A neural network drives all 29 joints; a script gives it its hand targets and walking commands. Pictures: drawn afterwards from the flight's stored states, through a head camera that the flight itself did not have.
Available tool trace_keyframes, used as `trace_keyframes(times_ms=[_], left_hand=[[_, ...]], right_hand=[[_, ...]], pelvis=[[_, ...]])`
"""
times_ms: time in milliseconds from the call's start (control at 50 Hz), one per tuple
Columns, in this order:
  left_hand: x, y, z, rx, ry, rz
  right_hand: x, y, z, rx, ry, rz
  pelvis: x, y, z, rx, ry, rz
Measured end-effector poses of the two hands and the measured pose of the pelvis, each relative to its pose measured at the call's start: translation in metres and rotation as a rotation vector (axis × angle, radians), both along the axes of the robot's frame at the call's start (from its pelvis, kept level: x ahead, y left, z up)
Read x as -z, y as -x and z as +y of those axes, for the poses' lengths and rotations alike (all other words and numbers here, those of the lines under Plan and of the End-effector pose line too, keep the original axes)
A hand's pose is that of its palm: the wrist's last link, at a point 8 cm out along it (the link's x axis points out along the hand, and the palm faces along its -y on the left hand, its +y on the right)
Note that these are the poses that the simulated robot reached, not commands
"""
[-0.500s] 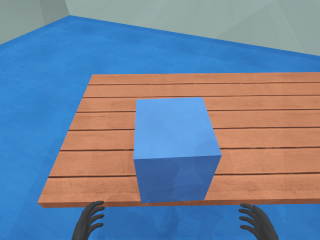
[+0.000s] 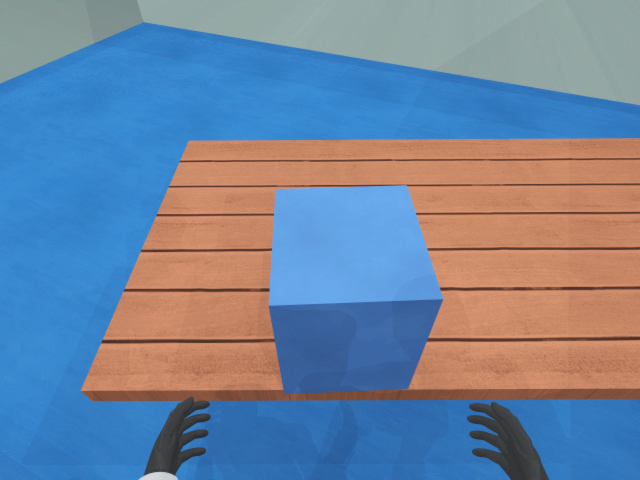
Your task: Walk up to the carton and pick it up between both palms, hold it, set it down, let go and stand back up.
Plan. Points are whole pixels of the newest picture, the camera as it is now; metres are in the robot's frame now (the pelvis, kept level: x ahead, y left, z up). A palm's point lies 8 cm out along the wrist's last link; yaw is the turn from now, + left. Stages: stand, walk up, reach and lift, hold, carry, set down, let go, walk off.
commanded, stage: set down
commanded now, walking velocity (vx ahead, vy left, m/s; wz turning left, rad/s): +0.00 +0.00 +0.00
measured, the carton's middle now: (344, 292) +0.39 +0.00 -0.02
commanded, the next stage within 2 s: let go in 0.44 s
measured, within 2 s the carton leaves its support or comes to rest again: neither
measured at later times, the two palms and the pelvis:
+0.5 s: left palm (165, 466) +0.16 +0.23 -0.07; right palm (520, 476) +0.16 -0.22 -0.08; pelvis +0.01 +0.00 +0.00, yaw +0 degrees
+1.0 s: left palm (150, 471) +0.16 +0.25 -0.08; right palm out of the picture +0.15 -0.24 -0.09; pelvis +0.00 +0.00 +0.00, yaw +0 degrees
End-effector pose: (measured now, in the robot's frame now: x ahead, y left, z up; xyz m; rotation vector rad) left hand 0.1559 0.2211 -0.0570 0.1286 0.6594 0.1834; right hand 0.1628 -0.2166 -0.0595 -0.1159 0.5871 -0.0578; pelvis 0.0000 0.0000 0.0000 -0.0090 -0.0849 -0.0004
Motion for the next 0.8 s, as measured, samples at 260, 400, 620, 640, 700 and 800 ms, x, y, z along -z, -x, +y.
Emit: trace_keyframes(times_ms=[260,400,620,640,700,800], left_hand=[[0.011,-0.003,0.003,0.029,-0.008,0.091],[0.017,-0.005,0.007,0.032,-0.012,0.135],[0.018,-0.004,0.007,0.038,-0.003,0.157],[0.02,-0.003,0.007,0.04,-0.003,0.166],[0.023,0.001,0.008,0.042,-0.001,0.184],[0.025,0.001,0.008,0.048,-0.003,0.19]], right_hand=[[0.012,0.002,-0.004,0.007,0.026,0.06],[0.016,0.0,-0.004,-0.004,0.046,0.072],[0.021,-0.001,-0.001,-0.008,0.054,0.088],[0.022,0.0,-0.001,-0.007,0.057,0.093],[0.024,0.003,-0.002,-0.003,0.066,0.106],[0.025,0.008,-0.003,0.011,0.069,0.126]], pelvis=[[0.0,-0.006,-0.005,-0.006,0.0,0.011],[0.001,-0.01,-0.006,-0.003,0.001,0.015],[0.0,-0.01,-0.001,-0.001,0.002,0.01],[0.0,-0.009,-0.001,0.0,0.002,0.008],[0.001,-0.008,0.001,-0.001,0.002,0.008],[0.001,-0.005,0.003,0.002,0.001,0.005]])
